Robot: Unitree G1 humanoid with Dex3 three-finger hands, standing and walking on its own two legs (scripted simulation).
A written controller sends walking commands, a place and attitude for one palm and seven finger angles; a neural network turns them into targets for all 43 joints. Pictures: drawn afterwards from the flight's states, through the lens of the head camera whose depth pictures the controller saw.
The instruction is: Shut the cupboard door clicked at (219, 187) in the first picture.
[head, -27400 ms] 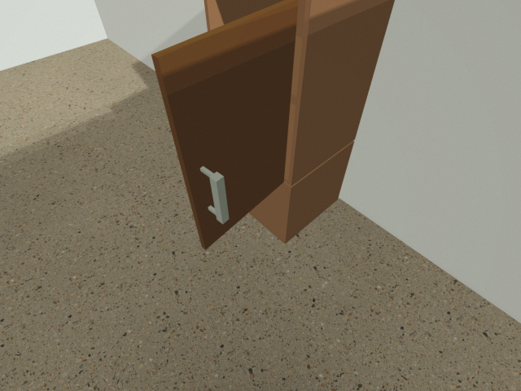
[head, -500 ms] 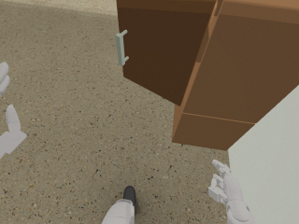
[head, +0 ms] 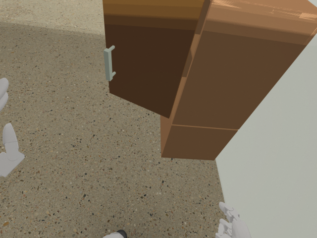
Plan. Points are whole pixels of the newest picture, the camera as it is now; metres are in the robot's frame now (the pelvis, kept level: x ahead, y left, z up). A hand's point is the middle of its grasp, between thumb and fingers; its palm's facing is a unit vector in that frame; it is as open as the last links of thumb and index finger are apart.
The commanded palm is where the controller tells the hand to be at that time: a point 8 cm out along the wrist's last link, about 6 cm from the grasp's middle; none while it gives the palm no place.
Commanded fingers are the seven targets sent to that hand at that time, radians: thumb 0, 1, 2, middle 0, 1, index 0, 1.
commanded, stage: stop stepping back and stand still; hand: left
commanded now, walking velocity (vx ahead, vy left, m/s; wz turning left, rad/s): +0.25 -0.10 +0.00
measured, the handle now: (110, 63) +0.86 +0.20 -0.10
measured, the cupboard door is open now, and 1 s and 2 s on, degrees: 66 66 66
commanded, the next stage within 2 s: let the arm hang, fingers relaxed in 0.24 s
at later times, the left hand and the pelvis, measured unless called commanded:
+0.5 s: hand (55, 227) +0.17 +0.24 -0.09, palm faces +0.08 -0.95 -0.29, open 7.4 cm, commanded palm none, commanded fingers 0.00 0.90 0.90 -0.20 -0.30 -0.20 -0.30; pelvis -0.01 +0.03 -0.02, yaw +3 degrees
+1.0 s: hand out of the picture -0.08 +0.25 -0.17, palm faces +0.07 -0.97 -0.23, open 7.3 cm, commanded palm none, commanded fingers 0.00 0.90 0.90 -0.20 -0.30 -0.20 -0.30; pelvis -0.02 +0.05 +0.01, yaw +3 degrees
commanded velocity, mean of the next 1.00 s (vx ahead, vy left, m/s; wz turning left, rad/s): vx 0.03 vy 0.00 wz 0.00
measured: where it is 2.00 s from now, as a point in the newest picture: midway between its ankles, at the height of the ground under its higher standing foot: outside the picture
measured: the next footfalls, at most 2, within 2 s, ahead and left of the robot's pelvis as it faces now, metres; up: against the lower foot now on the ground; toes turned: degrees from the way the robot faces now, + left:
right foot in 0.16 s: -0.03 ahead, -0.07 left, +0.00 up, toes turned -3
left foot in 0.38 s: +0.09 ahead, +0.16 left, +0.00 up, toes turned +8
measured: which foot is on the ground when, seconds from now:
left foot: down 0.00-0.16, up 0.18-0.36, down 0.38-1.00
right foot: up 0.00-0.14, down 0.16-1.00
